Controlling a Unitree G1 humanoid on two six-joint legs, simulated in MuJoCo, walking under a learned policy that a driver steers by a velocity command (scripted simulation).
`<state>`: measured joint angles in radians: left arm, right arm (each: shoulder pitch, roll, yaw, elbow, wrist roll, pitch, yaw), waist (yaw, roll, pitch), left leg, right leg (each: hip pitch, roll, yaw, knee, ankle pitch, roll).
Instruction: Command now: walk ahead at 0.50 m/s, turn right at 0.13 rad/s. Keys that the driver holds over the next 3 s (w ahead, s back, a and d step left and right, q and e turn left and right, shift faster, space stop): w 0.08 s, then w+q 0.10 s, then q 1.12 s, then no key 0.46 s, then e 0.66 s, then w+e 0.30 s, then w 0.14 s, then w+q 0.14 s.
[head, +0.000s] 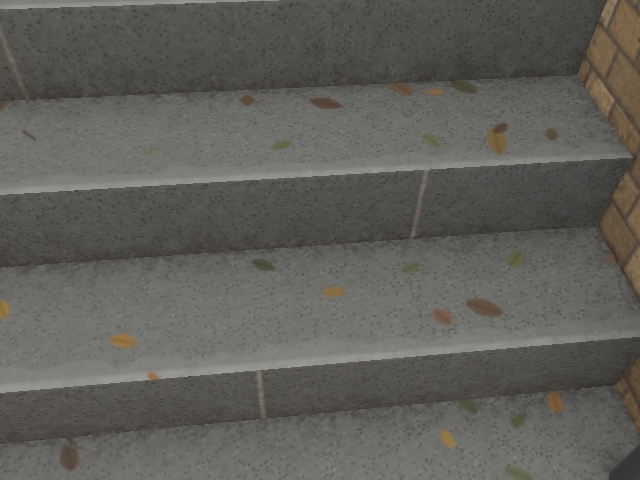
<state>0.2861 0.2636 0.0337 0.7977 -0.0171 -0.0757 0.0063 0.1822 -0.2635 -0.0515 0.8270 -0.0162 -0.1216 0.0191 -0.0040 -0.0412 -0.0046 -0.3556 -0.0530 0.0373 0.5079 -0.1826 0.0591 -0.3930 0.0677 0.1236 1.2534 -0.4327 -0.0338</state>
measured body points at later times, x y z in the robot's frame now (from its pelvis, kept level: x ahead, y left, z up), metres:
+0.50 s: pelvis +0.24 -0.08 +0.03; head +0.29 -0.06 +0.48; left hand +0.49 +0.11 -0.01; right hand +0.20 -0.33 -0.10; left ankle +0.06 +0.08 -0.69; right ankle +0.41 -0.17 -0.56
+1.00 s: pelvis +0.28 -0.08 +0.13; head +0.31 -0.06 +0.58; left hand +0.29 +0.20 +0.02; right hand +0.56 -0.20 +0.05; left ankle +0.21 +0.06 -0.44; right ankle +0.41 -0.18 -0.55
